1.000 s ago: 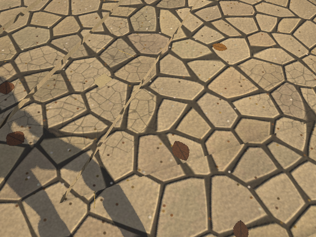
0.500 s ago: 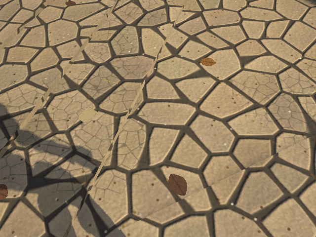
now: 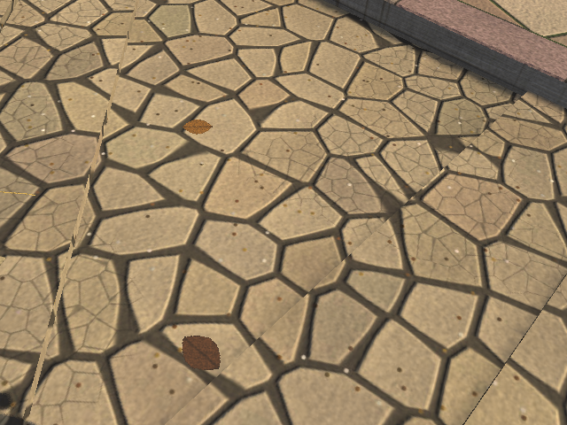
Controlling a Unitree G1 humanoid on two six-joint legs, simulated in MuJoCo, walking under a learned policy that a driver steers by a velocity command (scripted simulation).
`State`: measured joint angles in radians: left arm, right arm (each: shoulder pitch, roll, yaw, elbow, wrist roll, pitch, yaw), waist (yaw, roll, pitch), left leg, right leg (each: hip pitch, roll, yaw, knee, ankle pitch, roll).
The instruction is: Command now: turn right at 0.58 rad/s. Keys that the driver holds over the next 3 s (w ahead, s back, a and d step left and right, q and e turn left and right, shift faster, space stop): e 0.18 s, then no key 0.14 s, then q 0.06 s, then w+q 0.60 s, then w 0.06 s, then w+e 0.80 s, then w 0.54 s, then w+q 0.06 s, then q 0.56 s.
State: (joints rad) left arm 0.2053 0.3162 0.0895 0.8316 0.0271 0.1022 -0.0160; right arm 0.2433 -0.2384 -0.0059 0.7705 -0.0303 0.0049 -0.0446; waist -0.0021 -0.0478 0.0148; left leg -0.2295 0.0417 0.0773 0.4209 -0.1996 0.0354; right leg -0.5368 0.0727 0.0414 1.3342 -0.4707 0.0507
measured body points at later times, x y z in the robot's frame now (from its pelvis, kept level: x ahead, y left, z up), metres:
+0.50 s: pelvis -0.05 -0.05 +0.03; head -0.05 -0.06 +0.48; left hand +0.11 +0.19 -0.08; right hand -0.03 -0.32 -0.10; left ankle -0.04 +0.08 -0.67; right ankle -0.07 -0.12 -0.71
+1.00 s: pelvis +0.08 +0.05 +0.00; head +0.09 +0.08 +0.44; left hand +0.13 +0.32 -0.14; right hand +0.17 -0.22 -0.11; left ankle +0.02 +0.10 -0.75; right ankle +0.06 -0.11 -0.64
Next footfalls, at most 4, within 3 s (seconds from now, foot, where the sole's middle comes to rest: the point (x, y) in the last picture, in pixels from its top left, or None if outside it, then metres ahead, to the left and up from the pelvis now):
0.20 right None -0.03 -0.13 -0.75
0.86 left None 0.06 0.11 -0.78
1.32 right None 0.45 0.04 -0.78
1.86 left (190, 332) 0.75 0.21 -0.82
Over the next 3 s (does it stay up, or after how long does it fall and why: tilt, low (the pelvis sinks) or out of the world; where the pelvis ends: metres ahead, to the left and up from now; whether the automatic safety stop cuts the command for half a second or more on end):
stays up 1.04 0.01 -0.05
